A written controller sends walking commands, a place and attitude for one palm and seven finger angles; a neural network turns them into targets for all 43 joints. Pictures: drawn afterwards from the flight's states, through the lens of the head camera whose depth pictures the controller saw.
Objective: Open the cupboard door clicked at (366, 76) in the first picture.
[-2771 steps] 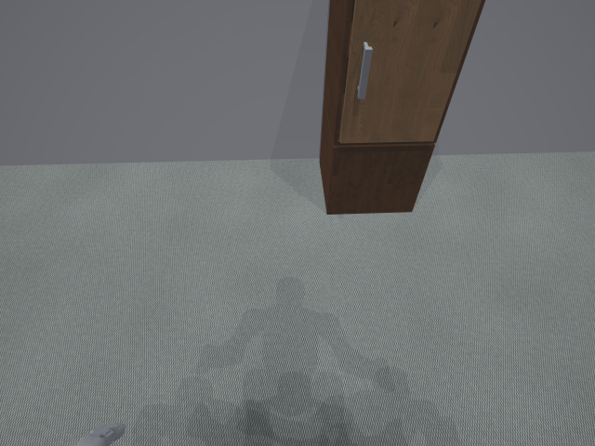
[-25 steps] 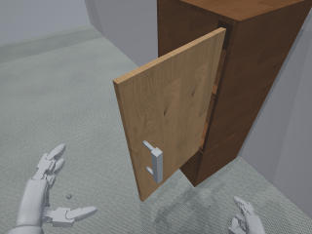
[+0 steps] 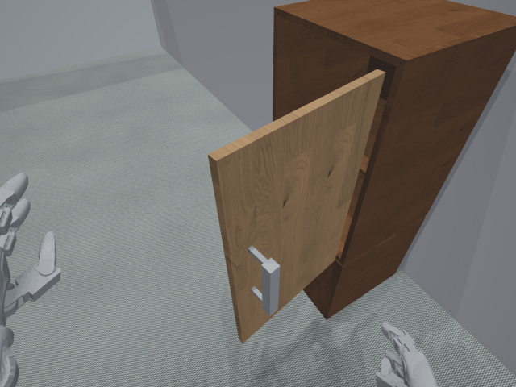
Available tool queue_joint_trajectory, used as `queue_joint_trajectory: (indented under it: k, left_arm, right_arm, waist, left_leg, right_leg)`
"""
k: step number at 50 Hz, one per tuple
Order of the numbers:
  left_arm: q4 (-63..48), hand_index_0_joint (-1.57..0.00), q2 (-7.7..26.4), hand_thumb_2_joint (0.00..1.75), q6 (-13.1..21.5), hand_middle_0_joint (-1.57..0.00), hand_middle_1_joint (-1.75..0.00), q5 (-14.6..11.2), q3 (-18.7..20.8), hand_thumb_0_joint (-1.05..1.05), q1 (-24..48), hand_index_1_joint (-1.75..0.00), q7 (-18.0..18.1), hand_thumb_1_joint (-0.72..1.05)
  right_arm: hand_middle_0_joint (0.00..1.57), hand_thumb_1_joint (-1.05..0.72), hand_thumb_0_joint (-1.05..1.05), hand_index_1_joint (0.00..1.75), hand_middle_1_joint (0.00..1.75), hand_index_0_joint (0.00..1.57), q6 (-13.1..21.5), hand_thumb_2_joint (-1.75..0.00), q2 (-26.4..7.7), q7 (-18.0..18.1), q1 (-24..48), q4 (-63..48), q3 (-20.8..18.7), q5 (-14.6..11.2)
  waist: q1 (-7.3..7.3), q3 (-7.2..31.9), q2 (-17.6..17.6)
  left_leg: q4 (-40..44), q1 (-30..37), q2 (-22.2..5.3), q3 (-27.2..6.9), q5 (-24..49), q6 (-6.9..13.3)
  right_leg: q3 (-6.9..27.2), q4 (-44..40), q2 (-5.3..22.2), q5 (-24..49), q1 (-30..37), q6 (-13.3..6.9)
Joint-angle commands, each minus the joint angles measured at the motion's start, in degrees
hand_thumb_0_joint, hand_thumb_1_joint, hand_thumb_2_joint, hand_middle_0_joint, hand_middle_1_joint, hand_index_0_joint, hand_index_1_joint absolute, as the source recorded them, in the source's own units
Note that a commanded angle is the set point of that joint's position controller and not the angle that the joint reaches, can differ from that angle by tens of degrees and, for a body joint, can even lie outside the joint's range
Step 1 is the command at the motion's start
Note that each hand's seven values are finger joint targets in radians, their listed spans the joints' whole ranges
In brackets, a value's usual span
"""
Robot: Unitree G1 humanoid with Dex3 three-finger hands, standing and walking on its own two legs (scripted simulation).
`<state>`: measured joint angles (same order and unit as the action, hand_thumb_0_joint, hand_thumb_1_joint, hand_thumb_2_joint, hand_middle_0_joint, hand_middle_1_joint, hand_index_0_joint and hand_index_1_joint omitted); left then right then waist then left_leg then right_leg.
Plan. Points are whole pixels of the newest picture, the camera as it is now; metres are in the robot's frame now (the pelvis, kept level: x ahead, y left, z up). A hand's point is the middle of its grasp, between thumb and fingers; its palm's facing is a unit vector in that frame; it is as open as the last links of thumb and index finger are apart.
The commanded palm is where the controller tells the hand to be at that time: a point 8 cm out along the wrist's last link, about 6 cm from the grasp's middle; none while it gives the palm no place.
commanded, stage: draw the hand back to the body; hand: left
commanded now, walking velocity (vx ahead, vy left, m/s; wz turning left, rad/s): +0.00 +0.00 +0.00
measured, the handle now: (262, 281) +0.32 +0.04 -0.05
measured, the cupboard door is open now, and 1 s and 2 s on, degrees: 100 100 100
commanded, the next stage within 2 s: step back with the hand held close in 0.30 s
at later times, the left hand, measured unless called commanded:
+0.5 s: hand (71, 275) +0.18 +0.25 +0.17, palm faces +0.46 -0.78 -0.42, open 7.4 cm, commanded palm +0.13 +0.28 +0.17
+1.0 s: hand (32, 322) +0.13 +0.27 +0.15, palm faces +0.38 -0.78 -0.49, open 7.4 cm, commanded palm +0.07 +0.30 +0.17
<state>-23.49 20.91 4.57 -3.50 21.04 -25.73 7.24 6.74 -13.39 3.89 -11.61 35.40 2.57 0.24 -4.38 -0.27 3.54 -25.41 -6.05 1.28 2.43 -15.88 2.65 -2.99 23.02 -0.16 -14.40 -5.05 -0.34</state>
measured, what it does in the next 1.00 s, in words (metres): shifts its weight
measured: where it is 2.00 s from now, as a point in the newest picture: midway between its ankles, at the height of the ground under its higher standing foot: outside the picture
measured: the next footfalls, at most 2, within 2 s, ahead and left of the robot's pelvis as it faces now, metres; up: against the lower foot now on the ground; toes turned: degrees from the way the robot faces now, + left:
right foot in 1.14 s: -0.06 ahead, -0.11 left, +0.00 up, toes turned +7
right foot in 1.78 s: -0.33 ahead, -0.11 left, +0.00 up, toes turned +0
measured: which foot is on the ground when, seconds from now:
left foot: down 0.00-1.00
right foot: down 0.00-1.00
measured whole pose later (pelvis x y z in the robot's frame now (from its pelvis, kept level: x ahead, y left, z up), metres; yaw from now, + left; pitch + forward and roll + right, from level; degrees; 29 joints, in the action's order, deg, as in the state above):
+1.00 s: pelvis -0.07 +0.00 +0.00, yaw -1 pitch +0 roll -2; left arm -28.5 24.4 9.9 -2.0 23.7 -32.3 8.0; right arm 1.3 -13.8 4.8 -11.0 32.1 -0.1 -0.2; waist -0.3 -2.1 0.4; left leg -28.9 -18.0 0.4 3.2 -10.8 3.4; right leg -2.6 24.5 -0.8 -8.0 -16.3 -0.2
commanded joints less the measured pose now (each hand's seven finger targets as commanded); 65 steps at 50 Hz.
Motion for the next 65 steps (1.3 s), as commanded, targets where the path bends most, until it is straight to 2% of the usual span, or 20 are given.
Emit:
queue_joint_trajectory:
  k: [1, 6, 8, 12, 14, 20, 21, 22, 23, 27, 29, 34, 37, 46, 52, 55, 58, 61, 63, 65]
  left_arm:
    - [-9.24, -0.20, 6.53, 0.90, 2.90, -0.20, -0.30, 0.34, 2.34, 0.00, 3.76, -0.30, 0.03, 0.90]
    - [-12.25, -0.20, 9.98, 0.90, 3.49, -0.20, -0.30, 0.38, 5.20, 0.00, 3.81, -0.30, 0.31, 0.90]
    - [-12.31, -0.20, 10.32, 0.90, 3.67, -0.20, -0.30, 0.30, 5.60, 0.00, 3.88, -0.30, 0.43, 0.90]
    - [-12.78, -0.20, 10.22, 0.90, 3.76, -0.20, -0.30, 0.44, 5.42, 0.00, 4.71, -0.30, 0.57, 0.90]
    - [-11.31, -0.20, 9.86, 0.90, 3.58, -0.20, -0.30, 0.52, 5.06, 0.00, 4.71, -0.30, 0.53, 0.90]
    - [-9.14, -0.20, 8.43, 0.90, 3.83, -0.20, -0.30, 0.20, 4.01, 0.00, 3.63, -0.30, 0.10, 0.90]
    - [-12.34, -0.20, 9.63, 0.90, 4.33, -0.20, -0.30, 0.32, 4.09, 0.00, 8.88, -0.30, 0.21, 0.90]
    - [-13.49, -0.20, 16.21, 0.90, 6.50, -0.20, -0.30, 0.61, 10.93, 0.00, 11.77, -0.30, 0.63, 0.90]
    - [-8.92, -0.20, 12.20, 0.90, 6.66, -0.20, -0.30, 0.70, 8.17, 0.00, 5.81, -0.30, 0.06, 0.90]
    - [-9.90, -0.20, 10.75, 0.90, 7.19, -0.20, -0.30, 0.71, 6.93, 0.00, -0.35, -0.30, -0.20, 0.90]
    - [-11.24, -0.20, 11.06, 0.90, 7.24, -0.20, -0.30, 0.59, 7.29, 0.00, -2.53, -0.30, -0.04, 0.90]
    - [-14.25, -0.20, 14.34, 0.90, 7.17, -0.20, -0.30, 0.17, 10.90, 0.00, -6.05, -0.30, 0.87, 0.90]
    - [-14.07, -0.20, 14.41, 0.90, 7.18, -0.20, -0.30, 0.07, 11.20, 0.00, -6.58, -0.30, 1.30, 0.90]
    - [-16.26, -0.20, 13.71, 0.90, 8.61, -0.20, -0.30, 1.32, 9.74, 0.00, -5.58, -0.30, 2.26, 0.90]
    - [-17.95, -0.20, 12.70, 0.90, 10.17, -0.20, -0.30, 3.56, 10.90, 0.00, -3.56, -0.30, 2.81, 0.90]
    - [-18.05, -0.20, 12.92, 0.90, 10.76, -0.20, -0.30, 4.52, 11.90, 0.00, -2.14, -0.30, 2.72, 0.90]
    - [-17.14, -0.20, 12.88, 0.90, 11.17, -0.20, -0.30, 3.24, 12.08, 0.00, -4.35, -0.30, 2.26, 0.90]
    - [-17.46, -0.20, 12.77, 0.90, 11.76, -0.20, -0.30, 2.05, 10.54, 0.00, -3.26, -0.30, 2.13, 0.90]
    - [-18.07, -0.20, 13.10, 0.90, 11.79, -0.20, -0.30, 1.69, 9.14, 0.00, -1.46, -0.30, 2.40, 0.90]
    - [-18.14, -0.20, 14.41, 0.90, 11.46, -0.20, -0.30, 1.45, 10.02, 0.00, -2.19, -0.30, 2.38, 0.90]
  right_arm:
    - [0.20, -0.90, 0.00, 0.30, 0.30, 0.20, 2.28, -0.90, -6.39, 0.04, 6.68, -8.71, -3.08, -0.38]
    - [0.20, -0.90, 0.00, 0.30, 0.30, 0.20, 2.28, -0.90, -6.18, 0.30, 7.56, -8.98, -3.39, -0.01]
    - [0.20, -0.90, 0.00, 0.30, 0.30, 0.20, 2.32, -0.90, -5.80, 0.51, 7.90, -8.76, -3.23, -0.08]
    - [0.20, -0.90, 0.00, 0.30, 0.30, 0.20, 2.88, -0.90, -5.54, 0.68, 8.11, -8.08, -3.01, -0.09]
    - [0.20, -0.90, 0.00, 0.30, 0.30, 0.20, 3.00, -0.90, -5.77, 0.68, 8.27, -7.85, -3.10, -0.08]
    - [0.20, -0.90, 0.00, 0.30, 0.30, 0.20, 2.96, -0.90, -5.67, 0.53, 8.28, -7.58, -3.45, -0.11]
    - [0.20, -0.90, 0.00, 0.30, 0.30, 0.20, 3.17, -0.90, -5.82, 0.60, 8.76, -7.56, -3.44, -0.12]
    - [0.20, -0.90, 0.00, 0.30, 0.30, 0.20, 1.99, -0.90, -7.14, 0.82, 7.96, -9.59, -3.32, -0.69]
    - [0.20, -0.90, 0.00, 0.30, 0.30, 0.20, 1.07, -0.90, -6.81, 0.94, 7.76, -8.61, -3.69, -0.23]
    - [0.20, -0.90, 0.00, 0.30, 0.30, 0.20, -0.78, -0.90, -7.03, 0.75, 7.77, -9.56, -4.33, -0.08]
    - [0.20, -0.90, 0.00, 0.30, 0.30, 0.20, -1.41, -0.90, -7.15, 0.89, 8.06, -10.20, -4.54, -0.17]
    - [0.20, -0.90, 0.00, 0.30, 0.30, 0.20, -3.23, -0.90, -6.52, 1.32, 8.29, -11.66, -5.23, -0.60]
    - [0.20, -0.90, 0.00, 0.30, 0.30, 0.20, -3.75, -0.90, -6.34, 1.48, 7.81, -12.13, -5.55, -0.89]
    - [0.20, -0.90, 0.00, 0.30, 0.30, 0.20, -2.77, -0.90, -7.66, 1.70, 6.79, -12.40, -5.49, -0.73]
    - [0.20, -0.90, 0.00, 0.30, 0.30, 0.20, -1.09, -0.90, -8.66, 1.87, 6.20, -13.36, -5.43, -0.07]
    - [0.20, -0.90, 0.00, 0.30, 0.30, 0.20, 0.02, -0.90, -8.15, 1.82, 5.99, -13.22, -5.75, 0.62]
    - [0.20, -0.90, 0.00, 0.30, 0.30, 0.20, 1.12, -0.90, -7.42, 1.06, 4.75, -12.21, -5.84, 0.24]
    - [0.20, -0.90, 0.00, 0.30, 0.30, 0.20, 1.63, -0.90, -7.21, 0.54, 4.77, -10.42, -5.51, 0.22]
    - [0.20, -0.90, 0.00, 0.30, 0.30, 0.20, 1.65, -0.90, -6.89, 0.44, 4.68, -9.06, -5.84, -0.19]
    - [0.20, -0.90, 0.00, 0.30, 0.30, 0.20, 1.62, -0.90, -6.90, 0.70, 5.24, -9.14, -5.95, -0.35]
  waist:
    - [0.93, 1.54, 1.86]
    - [0.17, 5.93, -0.24]
    - [0.15, 4.66, -0.86]
    - [0.28, 3.16, 3.48]
    - [0.41, 1.38, 0.89]
    - [0.41, 1.10, -0.24]
    - [0.69, 2.44, 1.20]
    - [3.34, -2.10, -1.73]
    - [3.53, -1.22, -4.21]
    - [3.62, 3.99, -1.64]
    - [3.53, 7.10, 0.37]
    - [3.40, 11.74, -2.93]
    - [3.77, 10.11, -5.36]
    - [4.12, 4.64, -0.08]
    - [3.50, 2.80, 7.19]
    - [3.38, 1.94, 7.32]
    - [4.02, 3.39, -0.60]
    - [5.25, 4.93, -2.35]
    - [5.39, 10.57, -3.97]
    - [5.26, 10.94, -4.45]
  left_leg:
    - [5.47, 0.67, -4.07, -3.56, 18.59, -2.57]
    - [5.33, 1.72, -3.28, -2.89, 18.16, -1.88]
    - [5.53, 1.23, -2.96, -2.68, 16.30, -1.76]
    - [5.55, 1.43, -2.72, -2.48, 16.23, -1.92]
    - [5.67, 0.92, -2.71, -2.49, 15.20, -1.79]
    - [6.03, 1.66, -2.68, -1.92, 13.47, -1.37]
    - [5.85, 2.34, -2.44, -1.80, 12.93, -1.26]
    - [3.93, -2.27, -3.17, -3.30, 8.51, -0.30]
    - [2.65, -2.00, -2.94, -3.62, 7.94, -0.22]
    - [1.48, -1.39, -3.42, -2.76, 13.67, -0.62]
    - [1.47, -1.51, -3.77, -2.68, 18.57, -0.86]
    - [0.15, -3.17, -4.44, -2.81, 22.85, -1.17]
    - [-0.19, -4.94, -4.44, -2.77, 19.37, -1.11]
    - [4.48, -15.50, -5.67, -5.84, 0.51, 0.63]
    - [15.75, -36.94, -12.05, -13.48, -23.16, 4.37]
    - [16.87, -42.10, -14.32, -16.10, -26.91, 5.86]
    - [8.57, -31.24, -10.87, -12.84, -15.60, 4.27]
    - [0.01, -16.63, -5.04, -7.16, -5.19, 0.37]
    - [-4.34, -6.13, -4.15, -4.63, 9.12, -1.07]
    - [-4.53, -5.10, -4.00, -4.96, 5.01, -1.03]
  right_leg:
    - [0.85, -3.02, 0.20, 10.32, -0.21, -0.95]
    - [1.29, -3.26, 0.29, 12.57, 2.85, -0.98]
    - [1.36, -3.95, 0.13, 11.85, 2.49, -1.01]
    - [1.66, -4.59, 0.27, 12.00, 1.91, -1.19]
    - [1.61, -5.37, 0.01, 11.19, 1.33, -1.19]
    - [1.95, -6.02, 0.15, 10.03, 0.88, -0.85]
    - [2.32, -6.20, 0.27, 9.85, 0.86, -0.79]
    - [7.25, -8.98, 2.63, 11.12, -5.48, -0.64]
    - [7.52, -9.44, 3.84, 11.09, -6.11, -0.83]
    - [6.93, -6.52, 5.01, 18.83, -4.31, -0.93]
    - [5.69, -4.07, 4.89, 23.53, -2.06, -0.68]
    - [5.22, -0.50, 4.80, 28.70, 0.03, -0.40]
    - [6.17, -0.94, 4.99, 25.60, -2.31, -0.37]
    - [6.59, -1.47, 2.71, 6.19, -3.80, 0.05]
    - [3.56, 14.43, -2.68, 4.74, 10.46, 1.31]
    - [3.84, 21.09, -4.50, 3.97, 12.93, 1.60]
    - [7.25, 12.31, -2.62, 7.05, 4.62, 0.14]
    - [14.23, 1.74, 2.69, 9.15, -9.11, -2.44]
    - [13.59, 0.70, 3.59, 17.22, -11.95, -1.86]
    - [12.97, -0.93, 3.36, 10.72, -13.56, -1.83]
